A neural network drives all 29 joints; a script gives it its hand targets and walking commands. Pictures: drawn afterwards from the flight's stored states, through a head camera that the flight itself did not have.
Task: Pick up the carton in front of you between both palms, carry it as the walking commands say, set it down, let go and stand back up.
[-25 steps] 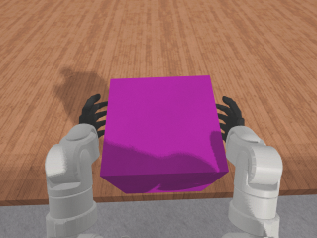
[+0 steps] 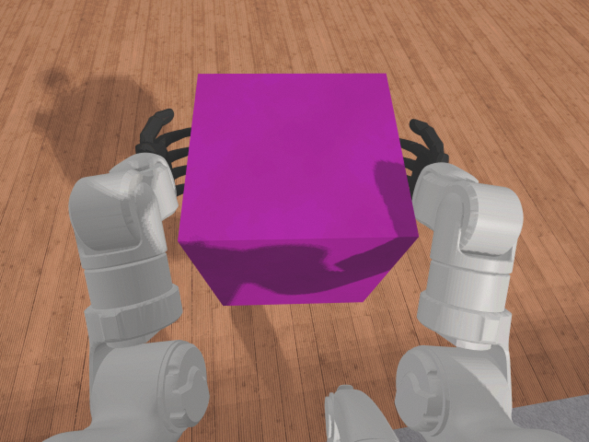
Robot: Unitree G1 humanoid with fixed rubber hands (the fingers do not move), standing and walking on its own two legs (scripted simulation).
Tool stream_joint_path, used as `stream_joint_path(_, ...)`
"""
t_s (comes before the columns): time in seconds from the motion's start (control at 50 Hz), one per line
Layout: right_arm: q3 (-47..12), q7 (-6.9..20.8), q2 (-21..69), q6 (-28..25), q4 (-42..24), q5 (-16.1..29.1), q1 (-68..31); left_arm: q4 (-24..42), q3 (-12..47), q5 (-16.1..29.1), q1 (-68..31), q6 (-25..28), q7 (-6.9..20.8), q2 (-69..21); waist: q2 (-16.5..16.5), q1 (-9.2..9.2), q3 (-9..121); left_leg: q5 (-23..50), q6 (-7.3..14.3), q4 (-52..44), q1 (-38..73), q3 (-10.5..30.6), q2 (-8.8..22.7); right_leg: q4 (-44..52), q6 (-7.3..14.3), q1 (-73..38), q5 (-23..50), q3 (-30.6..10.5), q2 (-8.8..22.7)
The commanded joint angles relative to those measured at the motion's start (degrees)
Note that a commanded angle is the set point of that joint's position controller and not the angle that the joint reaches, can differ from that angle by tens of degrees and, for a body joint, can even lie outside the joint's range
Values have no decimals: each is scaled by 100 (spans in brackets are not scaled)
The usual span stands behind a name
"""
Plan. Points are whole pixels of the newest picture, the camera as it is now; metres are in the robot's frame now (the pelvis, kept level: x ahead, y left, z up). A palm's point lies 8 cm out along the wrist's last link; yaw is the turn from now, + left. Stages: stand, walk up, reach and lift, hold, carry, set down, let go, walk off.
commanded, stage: carry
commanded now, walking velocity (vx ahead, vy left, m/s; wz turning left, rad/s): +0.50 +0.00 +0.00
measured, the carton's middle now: (293, 205) +0.41 -0.03 +0.07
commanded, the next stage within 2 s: none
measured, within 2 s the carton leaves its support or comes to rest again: neither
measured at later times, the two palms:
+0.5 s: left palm out of the picture +0.88 +0.05 +0.18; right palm out of the picture +0.86 -0.25 +0.17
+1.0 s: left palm out of the picture +1.13 +0.22 +0.20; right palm out of the picture +1.27 -0.04 +0.18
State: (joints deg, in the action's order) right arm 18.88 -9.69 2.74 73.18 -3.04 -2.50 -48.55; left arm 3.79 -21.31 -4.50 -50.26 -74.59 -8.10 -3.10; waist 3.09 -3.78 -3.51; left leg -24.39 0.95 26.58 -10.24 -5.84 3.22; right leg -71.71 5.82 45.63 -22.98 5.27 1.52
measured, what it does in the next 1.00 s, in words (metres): climbs, turning left: left foot 0.10 m higher, then right foot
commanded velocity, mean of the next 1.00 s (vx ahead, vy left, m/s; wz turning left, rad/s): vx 0.50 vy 0.00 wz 0.49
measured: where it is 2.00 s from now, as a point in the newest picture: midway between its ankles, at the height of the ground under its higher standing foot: (239, 101)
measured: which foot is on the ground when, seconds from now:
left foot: down 0.00-0.06, up 0.08-0.32, down 0.34-0.64, up 0.66-1.00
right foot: down 0.00-0.36, up 0.38-0.66, down 0.68-1.00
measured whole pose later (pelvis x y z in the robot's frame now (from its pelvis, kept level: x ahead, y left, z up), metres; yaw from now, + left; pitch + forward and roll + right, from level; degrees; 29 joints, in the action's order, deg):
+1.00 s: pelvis +0.91 -0.05 +0.11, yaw +20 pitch +6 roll +5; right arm 13.2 -7.0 10.4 67.4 -4.7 -10.5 -28.3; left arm 5.6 -17.3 -4.8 -24.7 -70.2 -6.1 -7.7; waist 1.7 6.7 1.2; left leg 2.9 2.1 36.0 -43.0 -11.3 -1.1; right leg -13.3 0.5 -4.6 -21.4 13.8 3.4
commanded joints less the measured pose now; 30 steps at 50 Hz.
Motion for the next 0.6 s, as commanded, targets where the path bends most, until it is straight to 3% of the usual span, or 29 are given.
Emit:
stream_joint_path(0.0,-4207,1428,5410,80,-745,2300,-4693,-547,4127,1738,-3315,83,1074,-5403,505,535,3292,8324,294,2439,2461,-266,277,3892,129,-1773,1674,600,-622)
stream_joint_path(0.02,-4360,1433,5503,43,-426,2376,-4213,-202,4203,1803,-3386,157,1120,-5331,225,1190,3607,7664,27,3875,1117,-382,162,5864,42,-4151,3437,279,-306)
stream_joint_path(0.04,-4448,1445,5573,-14,-317,2149,-3998,-416,4238,1816,-3329,197,1158,-5391,-1562,1354,3507,2308,-10,5457,-2111,-333,-474,5154,13,-7194,8365,-406,573)
stream_joint_path(0.06,-4523,1444,5696,-77,-393,2152,-3792,-355,4197,1873,-2680,283,1223,-5373,-3651,1410,4072,-1579,-78,7589,-5295,350,-1267,2865,310,-10004,14559,-2051,1778)
stream_joint_path(0.08,-4534,1401,5792,-146,-232,2047,-3723,-117,4417,2080,-2935,360,1269,-5619,-3375,2325,4330,-2289,262,8738,-7126,1073,-1528,2909,650,-10913,14358,-2478,1624)
stream_joint_path(0.1,-4313,1324,5603,-157,-383,1866,-3546,89,4434,2300,-2845,378,1319,-5766,-2089,2272,3975,-2641,536,9203,-8022,990,-1450,3147,997,-10817,12232,-2622,1623)
stream_joint_path(0.12,-4242,1265,5809,-211,-440,1923,-3410,554,4572,2531,-3073,433,1304,-5829,-1440,2269,3352,-3076,521,9468,-8538,878,-1369,3364,963,-10358,10272,-2453,1407)
stream_joint_path(0.14,-4014,1166,5397,-254,-205,1614,-3097,705,4593,2694,-3399,418,1309,-5972,-665,2058,2795,-2994,463,9122,-8753,242,-1245,3420,792,-10057,9632,-2191,1245)
stream_joint_path(0.16,-4059,1055,5201,-332,-518,1421,-2982,1236,4677,2902,-3714,433,1346,-5804,-330,1897,2655,-2637,438,7938,-7788,-274,-1004,3833,543,-9080,9037,-1602,956)
stream_joint_path(0.18,-3772,923,4446,-445,-966,1103,-3137,1621,5057,3271,-4044,463,1399,-5720,-645,1783,2558,-2786,403,6813,-7163,-819,-947,4232,453,-8264,9253,-1291,740)
stream_joint_path(0.2,-3482,742,3907,-600,-1033,886,-3659,1559,5160,3598,-4263,504,1462,-5683,-551,1309,2940,-2176,513,4809,-4879,-643,-868,4580,425,-6460,9551,-755,519)
stream_joint_path(0.22,-3351,609,3571,-705,-1265,894,-3942,2281,5345,3934,-4438,562,1500,-5457,-1001,538,3268,-404,411,3307,-1690,-1080,-1556,4366,188,-4198,10236,-223,228)
stream_joint_path(0.24,-3399,522,3717,-668,-999,688,-3456,1840,5158,3852,-4278,549,1557,-5363,-1262,-362,3708,1551,429,2825,589,-1517,-1829,3700,102,-2859,10227,82,434)
stream_joint_path(0.26,-3534,532,3928,-727,-1254,728,-3105,1931,5125,3748,-4445,614,1605,-5295,-671,-1486,4498,2991,993,1766,2885,-733,-1267,837,-167,-1686,7471,94,84)
stream_joint_path(0.28,-3879,620,4283,-767,-1351,921,-2885,1221,5031,3513,-3722,612,1654,-5334,968,-1740,4798,4881,1971,1297,4442,1479,-211,-2544,-462,118,-472,-636,-1323)
stream_joint_path(0.3,-4097,688,4149,-823,-1646,952,-2877,737,5020,3478,-3160,585,1654,-5512,958,-1219,5279,5745,2375,497,3428,3772,578,-4177,-328,-829,-243,-1463,-1315)
stream_joint_path(0.32,-4491,804,4725,-640,-1482,1259,-2712,1273,4815,3388,-3303,643,1613,-5348,500,-925,5565,5466,2444,485,3734,4496,1094,-4775,-249,-719,-30,-2068,-1068)
stream_joint_path(0.34,-4764,936,4863,-551,-1474,1638,-3153,696,4483,3001,-2861,517,1542,-5018,-325,-551,5580,4555,2062,682,4135,4609,1131,-4209,3,-314,187,-1653,-670)
stream_joint_path(0.36,-4771,1003,4975,-419,-1538,1871,-3502,701,4377,2701,-2816,471,1451,-4704,-115,-219,4875,3370,1578,321,3651,4611,1275,-3605,160,665,-37,-788,-537)
stream_joint_path(0.38,-5071,1197,5296,-259,-1335,2253,-3727,1235,4066,2386,-3188,462,1312,-4424,-353,-89,4354,3197,1422,92,3178,4182,756,-3256,-36,530,59,-1133,-330)
stream_joint_path(0.4,-5245,1404,5626,-169,-932,2504,-3782,1496,4073,2046,-3429,454,1173,-4186,-851,-91,3937,3934,1318,252,2529,3540,530,-2777,-326,171,160,-1031,-303)
stream_joint_path(0.42,-5324,1566,5812,-151,-845,2863,-3729,1197,4037,1800,-3162,394,1066,-4234,-1292,-17,3515,4778,1153,377,2085,3008,272,-1861,-470,-46,-148,-706,-344)
stream_joint_path(0.44,-5150,1698,5827,-43,-30,2940,-3350,551,3828,1359,-2698,379,976,-3916,-1397,-119,3007,5731,822,245,1494,2489,2,-1140,-587,-246,-92,-363,-398)
stream_joint_path(0.48,-5269,1840,6096,-98,-43,3261,-3550,539,3725,1228,-2736,516,959,-4147,-770,-307,3040,7583,812,194,1681,2475,-91,242,-788,-302,-71,-202,-462)
stream_joint_path(0.5,-5302,1871,6330,-113,-349,3612,-4084,507,3532,1207,-2845,568,944,-4326,-857,-439,3362,7953,646,162,1818,2478,-168,976,-694,-533,118,-213,-494)
stream_joint_path(0.52,-5296,1845,6392,-189,-480,3683,-4405,276,3413,994,-2829,574,940,-4367,-747,-584,3408,8038,671,537,1611,2508,-201,1872,-594,-893,573,-491,-432)
stream_joint_path(0.54,-5033,1871,6470,-156,188,3718,-4094,334,3261,831,-2976,578,888,-4207,-556,-423,3409,8335,609,557,1063,2638,-176,2755,-537,-1745,1302,-524,-423)
stream_joint_path(0.56,-4784,1898,6501,-181,710,3690,-3989,-180,3220,720,-2671,518,858,-4301,-287,-239,3396,7778,305,972,621,2193,-488,4189,-563,-2644,2249,-528,-469)
stream_joint_path(0.58,-4505,1927,6495,-239,1239,3488,-3588,-392,3224,529,-2376,525,891,-4535,-242,-39,3493,6817,121,1511,-463,1934,-460,4982,-519,-4271,3585,-342,-379)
